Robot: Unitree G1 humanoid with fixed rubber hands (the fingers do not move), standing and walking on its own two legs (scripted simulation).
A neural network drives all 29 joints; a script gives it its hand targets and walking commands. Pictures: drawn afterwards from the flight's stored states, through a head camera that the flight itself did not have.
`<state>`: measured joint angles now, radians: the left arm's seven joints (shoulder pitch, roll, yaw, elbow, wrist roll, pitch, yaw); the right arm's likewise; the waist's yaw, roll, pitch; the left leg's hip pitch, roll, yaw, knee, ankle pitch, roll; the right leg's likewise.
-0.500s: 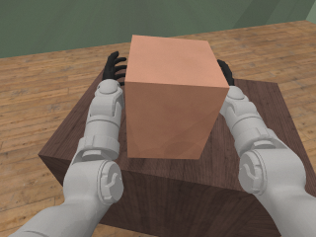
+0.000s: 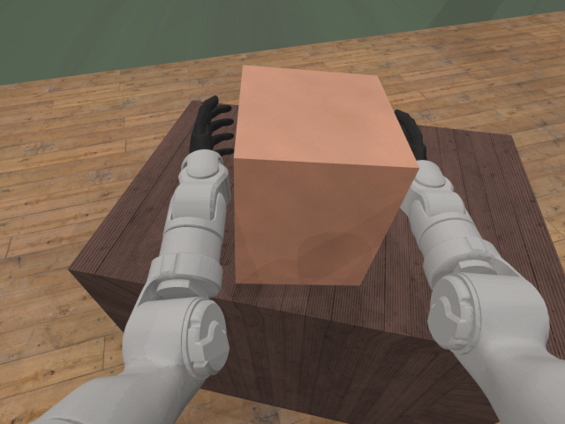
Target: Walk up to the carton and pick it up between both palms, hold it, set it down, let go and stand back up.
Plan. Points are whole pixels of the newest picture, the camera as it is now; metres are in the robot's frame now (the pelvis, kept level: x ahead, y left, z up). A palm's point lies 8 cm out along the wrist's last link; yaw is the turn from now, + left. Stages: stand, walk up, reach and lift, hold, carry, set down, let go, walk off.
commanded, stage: set down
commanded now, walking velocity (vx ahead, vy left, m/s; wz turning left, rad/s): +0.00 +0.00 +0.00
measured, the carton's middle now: (304, 181) +0.43 -0.02 +0.11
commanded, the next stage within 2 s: none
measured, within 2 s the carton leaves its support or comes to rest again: neither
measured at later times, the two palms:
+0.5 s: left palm (223, 169) +0.43 +0.10 +0.15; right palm (417, 176) +0.43 -0.19 +0.12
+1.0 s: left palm (231, 184) +0.42 +0.09 +0.12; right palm (419, 187) +0.43 -0.20 +0.10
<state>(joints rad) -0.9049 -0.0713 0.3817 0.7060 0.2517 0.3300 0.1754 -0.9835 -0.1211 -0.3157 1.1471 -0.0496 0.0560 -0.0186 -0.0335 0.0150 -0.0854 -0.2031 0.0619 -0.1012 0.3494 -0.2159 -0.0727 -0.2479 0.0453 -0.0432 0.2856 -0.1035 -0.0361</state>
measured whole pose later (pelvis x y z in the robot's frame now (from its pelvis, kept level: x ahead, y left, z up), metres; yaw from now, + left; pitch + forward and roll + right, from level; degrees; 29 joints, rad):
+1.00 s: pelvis -0.01 -0.02 +0.00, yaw -2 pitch +12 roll +1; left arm -0.90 -0.17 0.53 0.74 0.35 0.17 0.17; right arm -0.97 -0.10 -0.57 1.10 -0.35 -0.04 0.10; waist 0.04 0.01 -0.12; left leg -0.36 0.07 -0.03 0.29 -0.15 -0.09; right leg -0.48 0.04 -0.02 0.35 -0.08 -0.06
